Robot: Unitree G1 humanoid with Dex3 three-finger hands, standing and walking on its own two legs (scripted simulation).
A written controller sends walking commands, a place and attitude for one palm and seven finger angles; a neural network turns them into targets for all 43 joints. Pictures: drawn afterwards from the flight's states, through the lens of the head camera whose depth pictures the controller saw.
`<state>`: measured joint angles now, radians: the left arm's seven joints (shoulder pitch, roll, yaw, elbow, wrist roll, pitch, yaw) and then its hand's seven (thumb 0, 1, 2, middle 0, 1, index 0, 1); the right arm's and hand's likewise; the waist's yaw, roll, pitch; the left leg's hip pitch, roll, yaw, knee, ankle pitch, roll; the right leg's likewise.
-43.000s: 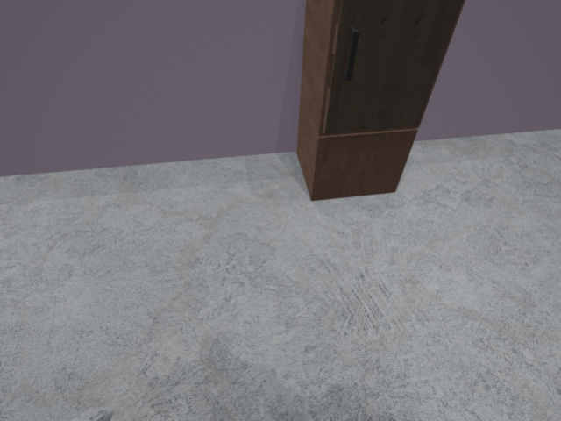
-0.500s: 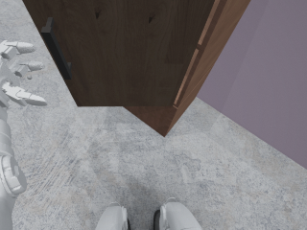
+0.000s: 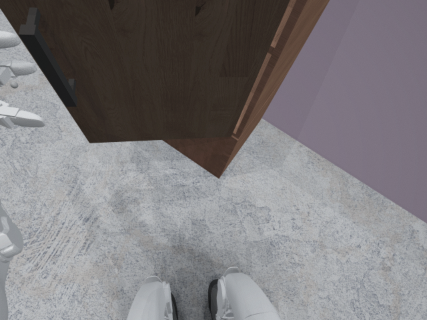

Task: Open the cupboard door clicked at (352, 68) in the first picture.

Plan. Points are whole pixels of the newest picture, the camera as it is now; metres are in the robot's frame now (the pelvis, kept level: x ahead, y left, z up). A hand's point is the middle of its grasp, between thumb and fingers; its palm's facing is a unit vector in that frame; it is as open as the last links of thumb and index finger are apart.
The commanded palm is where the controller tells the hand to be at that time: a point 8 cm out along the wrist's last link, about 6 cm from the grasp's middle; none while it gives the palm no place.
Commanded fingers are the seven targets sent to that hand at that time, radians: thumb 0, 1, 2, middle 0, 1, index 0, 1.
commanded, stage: move the hooked fingers beside the handle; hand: left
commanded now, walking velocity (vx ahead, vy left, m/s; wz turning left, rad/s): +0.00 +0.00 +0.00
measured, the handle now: (54, 63) +0.54 +0.23 +0.07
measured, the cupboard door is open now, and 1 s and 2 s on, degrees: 41 41 41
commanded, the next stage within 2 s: slide the fingers in behind the handle in 1.14 s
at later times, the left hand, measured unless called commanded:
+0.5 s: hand (6, 94) +0.48 +0.29 +0.07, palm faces +0.05 -1.00 -0.03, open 14.0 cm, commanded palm +0.47 +0.32 +0.07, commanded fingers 0.00 -0.50 0.30 -0.30 -1.20 -0.30 -1.20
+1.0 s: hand (7, 86) +0.50 +0.29 +0.06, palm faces +0.02 -1.00 -0.03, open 13.9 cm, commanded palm +0.49 +0.32 +0.06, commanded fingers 0.00 -0.50 0.30 -0.30 -1.20 -0.30 -1.20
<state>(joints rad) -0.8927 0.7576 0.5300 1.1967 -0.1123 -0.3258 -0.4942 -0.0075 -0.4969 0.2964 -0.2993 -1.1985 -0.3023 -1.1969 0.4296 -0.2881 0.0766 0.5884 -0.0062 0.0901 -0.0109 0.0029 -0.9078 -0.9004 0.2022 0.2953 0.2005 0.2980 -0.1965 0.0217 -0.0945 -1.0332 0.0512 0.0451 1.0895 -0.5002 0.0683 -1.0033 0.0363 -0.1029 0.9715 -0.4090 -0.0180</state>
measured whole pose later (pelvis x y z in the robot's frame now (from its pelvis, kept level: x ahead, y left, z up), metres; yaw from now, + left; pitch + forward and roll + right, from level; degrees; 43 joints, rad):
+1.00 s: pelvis -0.01 +0.00 -0.01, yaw +0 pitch +26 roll -6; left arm -0.94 0.82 0.52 1.23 -0.10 -0.32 -0.51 -0.01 -0.50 0.30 -0.30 -1.20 -0.31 -1.20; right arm 0.42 -0.29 0.09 0.59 0.00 0.09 -0.02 0.00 -0.91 -0.90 0.20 0.30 0.20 0.30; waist -0.21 0.02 -0.09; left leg -1.08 0.05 0.03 1.13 -0.51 0.07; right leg -1.04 0.04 -0.11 1.00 -0.41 -0.02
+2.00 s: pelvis +0.00 -0.01 +0.00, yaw +1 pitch +23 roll -4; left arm -0.88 0.60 0.43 1.18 -0.12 -0.39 -0.37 -0.01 -0.50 0.30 -0.30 -1.20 -0.31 -1.20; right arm 0.39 -0.28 0.06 0.62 0.00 0.08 -0.01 0.00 -0.91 -0.90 0.20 0.30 0.20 0.30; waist -0.18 0.02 -0.11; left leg -1.01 0.05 0.03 1.09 -0.50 0.05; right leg -0.98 0.03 -0.11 0.99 -0.42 -0.04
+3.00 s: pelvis +0.00 -0.01 +0.00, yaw +1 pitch +23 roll -4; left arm -0.87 0.52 0.39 1.17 -0.10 -0.42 -0.27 -0.01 -0.49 0.30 -0.30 -1.20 -0.31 -1.20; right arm 0.39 -0.27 0.05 0.62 -0.01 0.06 0.01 0.00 -0.91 -0.90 0.20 0.30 0.20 0.30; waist -0.18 0.03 -0.11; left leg -1.00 0.04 0.04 1.10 -0.50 0.06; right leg -0.98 0.03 -0.10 1.01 -0.43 -0.03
